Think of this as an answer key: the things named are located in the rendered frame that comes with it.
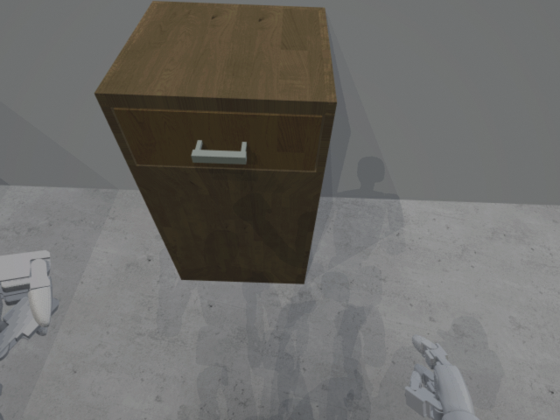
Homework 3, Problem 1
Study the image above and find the cabinet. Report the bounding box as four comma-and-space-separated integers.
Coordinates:
94, 1, 337, 284

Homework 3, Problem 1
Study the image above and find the robot right hand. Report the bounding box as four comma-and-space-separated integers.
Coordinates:
405, 334, 475, 420

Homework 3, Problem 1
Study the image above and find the drawer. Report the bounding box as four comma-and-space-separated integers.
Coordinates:
114, 108, 322, 171

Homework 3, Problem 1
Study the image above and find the handle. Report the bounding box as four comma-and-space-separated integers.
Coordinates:
191, 140, 247, 165

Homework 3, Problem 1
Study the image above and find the robot left hand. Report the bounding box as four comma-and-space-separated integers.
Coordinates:
0, 250, 60, 361

